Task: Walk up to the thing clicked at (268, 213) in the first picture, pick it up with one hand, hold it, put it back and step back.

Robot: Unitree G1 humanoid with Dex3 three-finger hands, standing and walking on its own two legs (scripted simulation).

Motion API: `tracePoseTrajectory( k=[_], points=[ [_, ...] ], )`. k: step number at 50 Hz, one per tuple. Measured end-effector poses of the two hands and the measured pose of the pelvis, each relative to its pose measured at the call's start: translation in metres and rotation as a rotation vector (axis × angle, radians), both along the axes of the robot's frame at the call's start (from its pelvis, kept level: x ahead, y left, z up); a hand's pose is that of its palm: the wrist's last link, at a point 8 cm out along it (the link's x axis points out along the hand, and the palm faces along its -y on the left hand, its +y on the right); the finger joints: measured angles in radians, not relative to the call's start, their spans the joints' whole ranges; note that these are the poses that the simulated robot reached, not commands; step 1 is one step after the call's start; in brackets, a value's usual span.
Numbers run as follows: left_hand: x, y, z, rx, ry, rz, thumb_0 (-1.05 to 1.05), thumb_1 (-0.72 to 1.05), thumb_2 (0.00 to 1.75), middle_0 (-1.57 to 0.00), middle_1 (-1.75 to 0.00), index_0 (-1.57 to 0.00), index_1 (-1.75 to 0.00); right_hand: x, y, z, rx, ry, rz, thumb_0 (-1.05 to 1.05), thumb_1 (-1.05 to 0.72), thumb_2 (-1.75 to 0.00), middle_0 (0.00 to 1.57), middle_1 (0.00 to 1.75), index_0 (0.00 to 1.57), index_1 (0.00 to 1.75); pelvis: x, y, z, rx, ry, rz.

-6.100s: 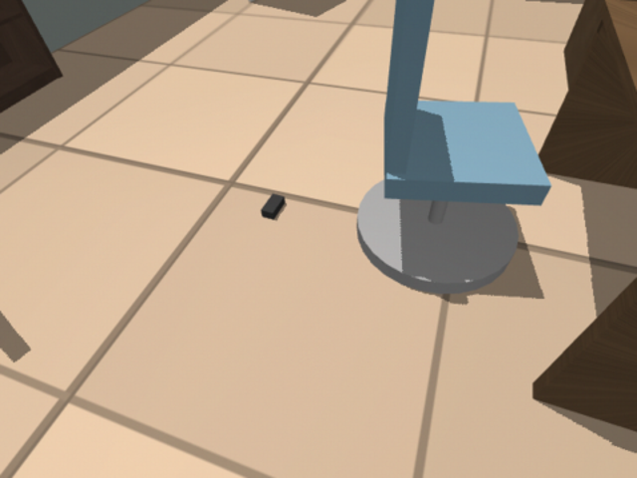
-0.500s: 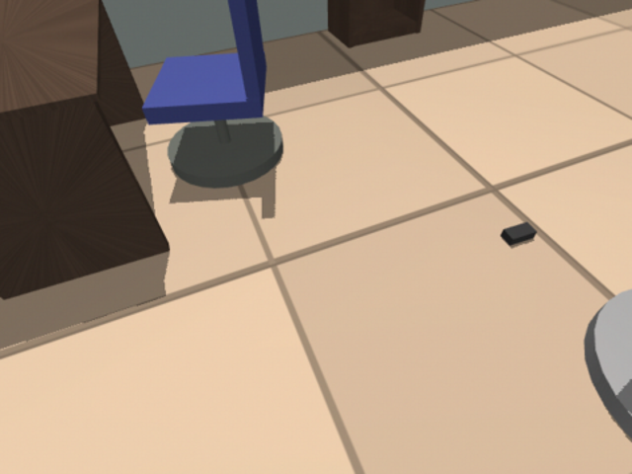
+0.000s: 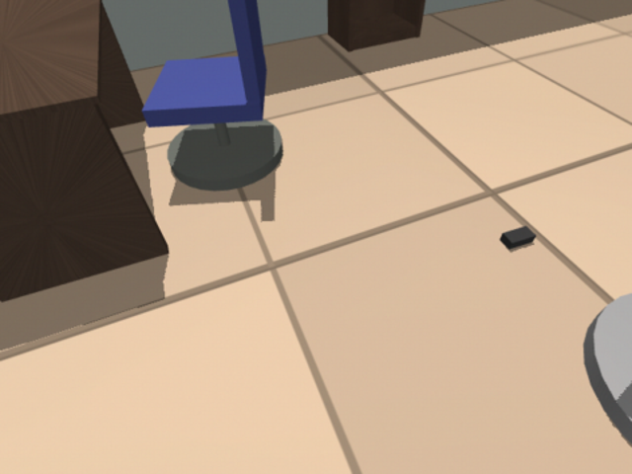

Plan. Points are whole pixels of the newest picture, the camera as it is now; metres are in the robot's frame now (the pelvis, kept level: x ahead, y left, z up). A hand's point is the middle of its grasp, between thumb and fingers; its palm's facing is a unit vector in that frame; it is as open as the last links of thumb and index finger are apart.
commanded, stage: walk up
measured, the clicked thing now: (517, 237) +1.15 -0.79 -0.76
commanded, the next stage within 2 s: none
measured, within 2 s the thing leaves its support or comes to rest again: neither
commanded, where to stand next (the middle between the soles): +1.24 -0.05 m, yaw -2 degrees
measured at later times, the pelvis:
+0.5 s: pelvis +0.14 +0.06 -0.01, yaw -2 degrees
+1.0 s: pelvis +0.41 -0.02 -0.01, yaw -4 degrees
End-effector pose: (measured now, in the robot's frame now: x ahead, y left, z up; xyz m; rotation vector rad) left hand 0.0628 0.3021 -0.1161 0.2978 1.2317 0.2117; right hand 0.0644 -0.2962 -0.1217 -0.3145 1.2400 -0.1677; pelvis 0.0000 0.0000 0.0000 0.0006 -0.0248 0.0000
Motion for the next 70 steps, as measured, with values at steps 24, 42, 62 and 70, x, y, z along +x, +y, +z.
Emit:
tracePoseTrajectory(
  k=[24,42,62,70],
  points=[
    [0.125,0.079,-0.006,-0.017,-0.018,-0.058,0.01,0.91,0.9,-0.2,-0.3,-0.2,-0.3,0.096,0.03,0.028,-0.077,-0.089,-0.056,0.01,-0.9,-0.9,0.21,0.3,0.21,0.3,0.134,0.057,-0.005,0.018,-0.025,-0.025],
    [0.397,-0.012,0.023,0.037,-0.221,-0.141,0.01,0.91,0.9,-0.21,-0.3,-0.21,-0.3,0.274,-0.022,-0.025,0.029,0.016,-0.068,0.01,-0.91,-0.9,0.21,0.3,0.21,0.3,0.33,-0.01,-0.018,0.029,-0.009,-0.053],
    [0.516,0.023,-0.032,0.021,0.0,-0.039,0.01,0.9,0.9,-0.21,-0.3,-0.21,-0.3,0.581,-0.018,0.013,-0.069,-0.198,0.08,0.01,-0.91,-0.9,0.21,0.3,0.21,0.3,0.548,0.003,-0.033,0.0,0.003,-0.039],
    [0.625,0.009,-0.01,-0.019,-0.063,-0.123,0.01,0.91,0.9,-0.21,-0.3,-0.21,-0.3,0.607,-0.011,0.03,-0.055,-0.166,-0.012,0.0,-0.9,-0.9,0.21,0.3,0.21,0.3,0.617,0.0,-0.009,-0.005,-0.013,-0.046]
  ],
)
